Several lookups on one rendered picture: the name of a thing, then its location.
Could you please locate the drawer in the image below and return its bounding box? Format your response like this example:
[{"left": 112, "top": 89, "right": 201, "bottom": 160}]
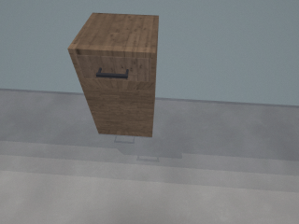
[{"left": 75, "top": 54, "right": 151, "bottom": 82}]

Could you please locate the cabinet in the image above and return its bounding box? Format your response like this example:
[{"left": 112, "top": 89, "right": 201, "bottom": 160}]
[{"left": 67, "top": 12, "right": 159, "bottom": 137}]

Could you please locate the handle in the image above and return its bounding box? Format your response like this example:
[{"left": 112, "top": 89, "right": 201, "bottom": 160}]
[{"left": 96, "top": 67, "right": 129, "bottom": 79}]

